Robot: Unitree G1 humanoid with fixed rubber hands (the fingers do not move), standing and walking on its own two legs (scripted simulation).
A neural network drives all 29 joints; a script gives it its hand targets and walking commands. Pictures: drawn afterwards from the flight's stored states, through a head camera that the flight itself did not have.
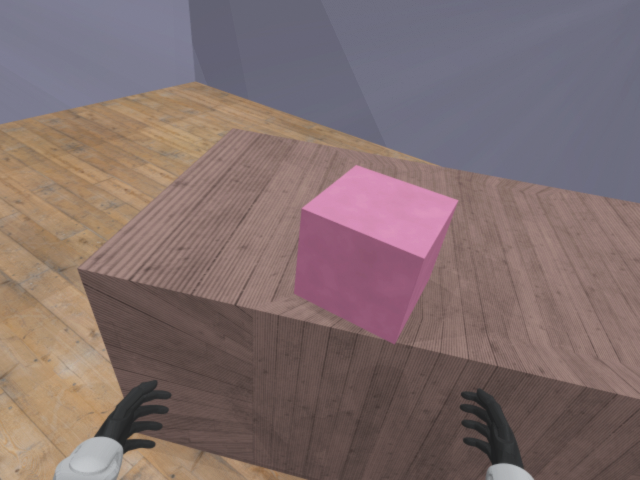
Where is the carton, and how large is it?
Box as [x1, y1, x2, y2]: [294, 165, 457, 344]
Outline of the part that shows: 356,165 301,209 294,293 394,344 430,275 457,200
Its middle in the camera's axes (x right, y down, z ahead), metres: +0.10 +0.02 +0.74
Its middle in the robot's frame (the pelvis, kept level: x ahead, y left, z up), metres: +0.54 -0.12 +0.02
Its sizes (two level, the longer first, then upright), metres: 0.215 0.212 0.201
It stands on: a pedestal, 0.65 m high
